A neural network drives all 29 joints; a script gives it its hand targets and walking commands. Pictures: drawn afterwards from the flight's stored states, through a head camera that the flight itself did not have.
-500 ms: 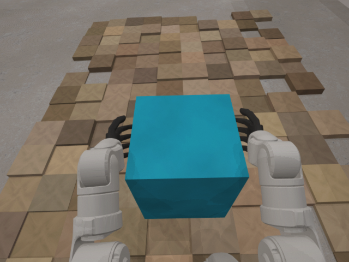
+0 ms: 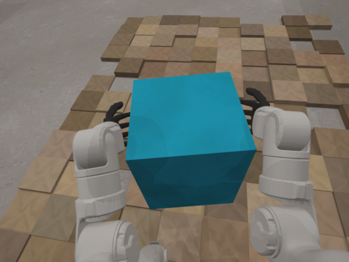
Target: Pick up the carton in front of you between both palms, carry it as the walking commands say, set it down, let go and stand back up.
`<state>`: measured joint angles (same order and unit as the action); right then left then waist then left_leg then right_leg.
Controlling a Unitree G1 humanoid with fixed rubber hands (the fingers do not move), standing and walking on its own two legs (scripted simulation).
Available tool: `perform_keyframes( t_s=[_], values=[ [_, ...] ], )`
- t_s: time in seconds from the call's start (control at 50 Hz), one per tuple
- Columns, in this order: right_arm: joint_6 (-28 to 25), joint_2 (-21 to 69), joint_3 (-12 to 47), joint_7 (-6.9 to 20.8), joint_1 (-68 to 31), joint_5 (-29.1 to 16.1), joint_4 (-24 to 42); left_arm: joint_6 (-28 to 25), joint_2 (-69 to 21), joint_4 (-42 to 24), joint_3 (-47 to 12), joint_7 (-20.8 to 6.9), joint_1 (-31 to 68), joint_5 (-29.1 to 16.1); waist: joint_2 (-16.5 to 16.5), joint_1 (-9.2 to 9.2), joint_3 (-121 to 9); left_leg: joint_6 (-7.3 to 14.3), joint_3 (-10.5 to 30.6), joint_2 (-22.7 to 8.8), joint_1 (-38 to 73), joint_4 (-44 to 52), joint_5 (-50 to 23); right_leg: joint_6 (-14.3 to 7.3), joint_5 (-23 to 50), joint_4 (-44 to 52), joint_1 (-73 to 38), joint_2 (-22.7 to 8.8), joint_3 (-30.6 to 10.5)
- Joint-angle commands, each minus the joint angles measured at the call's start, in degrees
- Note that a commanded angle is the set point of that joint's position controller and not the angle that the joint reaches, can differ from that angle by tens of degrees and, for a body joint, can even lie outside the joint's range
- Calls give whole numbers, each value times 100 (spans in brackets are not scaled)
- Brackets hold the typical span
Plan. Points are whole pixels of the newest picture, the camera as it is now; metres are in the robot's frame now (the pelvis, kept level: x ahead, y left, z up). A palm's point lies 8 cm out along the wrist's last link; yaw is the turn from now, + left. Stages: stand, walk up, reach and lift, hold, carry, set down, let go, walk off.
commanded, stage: carry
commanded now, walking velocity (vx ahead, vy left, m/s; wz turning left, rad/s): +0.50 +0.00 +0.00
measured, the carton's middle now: (186, 145) +0.36 +0.01 +0.05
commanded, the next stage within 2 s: none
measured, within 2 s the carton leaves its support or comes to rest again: neither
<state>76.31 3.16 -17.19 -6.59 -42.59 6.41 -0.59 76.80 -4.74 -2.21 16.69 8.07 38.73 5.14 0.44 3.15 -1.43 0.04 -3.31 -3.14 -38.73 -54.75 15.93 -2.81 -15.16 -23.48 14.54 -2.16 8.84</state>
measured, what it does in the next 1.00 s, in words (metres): walks ahead: left foot, then right foot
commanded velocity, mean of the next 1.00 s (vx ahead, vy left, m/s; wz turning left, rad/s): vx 0.50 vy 0.00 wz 0.00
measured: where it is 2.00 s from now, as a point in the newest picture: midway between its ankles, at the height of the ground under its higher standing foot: (187, 99)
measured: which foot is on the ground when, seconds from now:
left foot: up 0.00-0.18, down 0.20-0.76, up 0.78-1.00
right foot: down 0.00-0.22, up 0.24-0.66, down 0.68-1.00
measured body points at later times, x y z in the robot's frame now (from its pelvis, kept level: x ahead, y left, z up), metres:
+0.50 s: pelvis +0.34 +0.05 +0.00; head +0.33 +0.06 +0.45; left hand +0.62 +0.19 +0.05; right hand +0.60 -0.12 +0.06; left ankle +0.30 +0.11 -0.75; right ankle +0.43 -0.10 -0.70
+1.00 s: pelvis +0.66 +0.00 +0.01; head +0.64 +0.00 +0.46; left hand +0.93 +0.16 +0.09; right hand +0.94 -0.14 +0.09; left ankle +0.74 +0.15 -0.70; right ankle +0.61 -0.09 -0.74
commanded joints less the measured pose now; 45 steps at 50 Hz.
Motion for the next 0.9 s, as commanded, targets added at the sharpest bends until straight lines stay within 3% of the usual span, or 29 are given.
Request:
perform_keyframes(
  t_s=[0.0, 0.08, 0.12, 0.14, 0.16, 0.18, 0.2, 0.22, 0.24, 0.28, 0.32, 0.38, 0.44, 0.54, 0.6, 0.64, 0.68, 0.7, 0.72, 0.74, 0.76, 0.78, 0.8, 0.82, 0.84, 0.88],
  values=[
    [-117, 6210, 3677, 1082, -2248, -1743, 457, -166, -6051, -1029, -3832, -1570, 3554, -2453, -845, 35, -2305, -62, -218, -16, -592, 1002, -714, -580, 3678, 353, -2843, -1192, -1032],
    [-309, 6190, 4293, 1196, -1036, -1714, 1322, -342, -6007, -1551, -4369, -1676, 2152, -2246, -928, -85, -1934, 16, -730, 258, 538, 2729, -1819, -268, 4339, 500, -2537, -925, -356],
    [-392, 6154, 4599, 1318, -536, -1805, 1697, -433, -5909, -1750, -4609, -1726, 1362, -2106, -1138, -181, -2094, 156, -894, 414, 1572, 3116, -2119, -90, 5058, -13, -2464, -929, -115],
    [-448, 6148, 4729, 1386, -251, -1849, 1806, -476, -5842, -1855, -4730, -1751, 1023, -2062, -1060, -283, -2335, 180, -1053, 531, 2494, 3445, -2311, 77, 5109, -629, -2248, -815, 140],
    [-498, 6046, 4846, 1448, -211, -1927, 1953, -519, -5842, -1890, -4885, -1783, 917, -2089, -790, -359, -2584, 172, -1035, 426, 3594, 3385, -2060, 232, 4278, -1440, -1649, -669, 276],
    [-482, 6077, 4902, 1513, -98, -2058, 1976, -542, -5791, -1833, -4898, -1803, 823, -2145, -265, -438, -2839, 174, -115, -411, 4650, 3057, -1687, 328, 2159, -2461, -642, -548, 58],
    [-471, 5888, 4865, 1563, -7, -2075, 1843, -506, -5825, -1805, -4993, -1812, 670, -2230, 1014, -318, -3266, 886, 2194, -1950, 5935, 2861, -2304, 427, -558, -3772, 926, 30, -277],
    [-522, 5889, 4881, 1604, 388, -2147, 1609, -516, -5661, -1866, -4980, -1805, 452, -2227, 1641, -438, -3419, 1529, 3236, -2254, 6365, 3495, -1582, 406, -1476, -5034, 2079, 434, -630],
    [-587, 5977, 4901, 1647, 546, -2177, 1662, -569, -5651, -1927, -5052, -1798, 496, -2211, 1358, -421, -3102, 1431, 2816, -2035, 5985, 3588, -1581, 273, -1343, -5243, 2489, 95, -918],
    [-671, 6214, 4989, 1713, 487, -2306, 1754, -691, -5895, -1891, -5156, -1797, 511, -2243, 469, -413, -2609, 1099, 1833, -1705, 4998, 3660, -2446, 228, -772, -4702, 2411, -281, -924],
    [-755, 6355, 5072, 1772, 594, -2379, 1740, -814, -6099, -1783, -5209, -1793, 221, -2223, 453, -387, -2511, 906, 1278, -1532, 4403, 3973, -1988, 280, -481, -3945, 2003, -418, -818],
    [-873, 6345, 5137, 1868, 883, -2404, 1612, -998, -6206, -1504, -5242, -1768, -298, -2094, 589, -387, -2205, 904, 816, -1440, 4038, 4367, -1378, 361, -369, -2874, 1878, -372, -504],
    [-976, 6252, 5201, 1938, 1045, -2414, 1535, -1127, -6206, -1396, -5270, -1750, -522, -2011, 656, -393, -1727, 844, 492, -1313, 3990, 4610, -1311, 416, 307, -1875, 2083, -385, -259],
    [-1027, 5860, 5227, 1894, 1038, -2424, 1797, -1143, -5884, -1766, -5324, -1727, -426, -2092, 602, -426, -1139, 693, 17, -1105, 4123, 4575, -2021, 390, 1057, -987, 2059, -289, 75],
    [-912, 5544, 5155, 1785, 1014, -2377, 2013, -985, -5492, -2071, -5288, -1701, -281, -2192, 764, -441, -941, 672, -165, -1070, 4145, 4311, -2465, 282, 1174, -872, 1740, -180, 306],
    [-793, 5306, 5105, 1718, 1012, -2316, 2035, -855, -5234, -2071, -5210, -1685, -280, -2204, 818, -413, -868, 567, -216, -1105, 4306, 3993, -3098, 160, 1310, -538, 1468, -189, 178],
    [-664, 5120, 5063, 1673, 939, -2284, 2015, -736, -5022, -1938, -5080, -1677, -405, -2172, 637, -296, -1211, 375, -697, -840, 4107, 2834, -4045, 123, 968, -136, 201, 328, 798],
    [-577, 5072, 5142, 1651, 696, -2344, 2131, -762, -5042, -1699, -4999, -1702, -295, -2147, -97, -196, -1780, 106, -730, -559, 2752, 1672, -3968, -207, 711, -515, -1589, -56, 146],
    [-529, 5034, 5152, 1664, 621, -2374, 2205, -785, -5101, -1564, -4959, -1719, -470, -2130, -986, -45, -2398, -165, -933, -162, 1596, -136, -2656, -738, 10, 111, -2620, -1008, -1629],
    [-520, 5153, 5188, 1694, 555, -2402, 2125, -787, -5210, -1456, -4919, -1724, -612, -2120, -1905, 16, -2283, -280, -633, 494, 364, -1449, 434, -1137, 911, 871, -2977, -1776, -3240],
    [-570, 5377, 5179, 1708, 615, -2370, 1903, -772, -5347, -1575, -4969, -1726, -485, -2166, -1340, -73, -2279, -112, 0, 234, -142, -2225, 1104, -1205, 1784, 725, -3021, -1982, -3134],
    [-627, 5508, 5126, 1723, 721, -2357, 1828, -790, -5531, -1676, -5051, -1729, -332, -2240, -673, -100, -2305, 36, 243, -21, -295, -2298, 1012, -1140, 2335, 467, -2822, -1960, -2750],
    [-678, 5638, 5110, 1729, 745, -2348, 1842, -826, -5656, -1824, -5134, -1739, -144, -2288, -191, -151, -2236, 125, 369, -258, -136, -1889, 752, -889, 2225, 554, -2363, -1893, -2364],
    [-719, 5717, 5127, 1719, 704, -2325, 1924, -859, -5742, -1974, -5209, -1755, 66, -2348, -166, -193, -2105, 124, 384, -394, 32, -1307, 517, -639, 1537, 782, -1951, -1756, -2026],
    [-750, 5751, 5161, 1694, 650, -2288, 2017, -880, -5794, -2085, -5252, -1775, 186, -2406, -372, -211, -2031, 87, 276, -379, 232, -865, 279, -476, 1019, 996, -1672, -1647, -1677],
    [-771, 5838, 5191, 1627, 615, -2246, 2106, -873, -5716, -2186, -5253, -1803, 212, -2474, -775, -222, -1871, -19, 38, -345, 383, -186, -44, -483, 404, 1309, -1322, -1520, -1220]
  ],
)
